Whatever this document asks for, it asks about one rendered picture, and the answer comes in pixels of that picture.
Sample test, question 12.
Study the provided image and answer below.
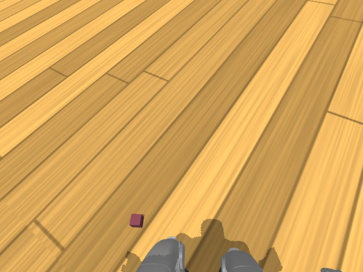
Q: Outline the cube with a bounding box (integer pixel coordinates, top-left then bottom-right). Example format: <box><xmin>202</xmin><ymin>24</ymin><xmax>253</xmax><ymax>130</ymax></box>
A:
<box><xmin>129</xmin><ymin>214</ymin><xmax>144</xmax><ymax>228</ymax></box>

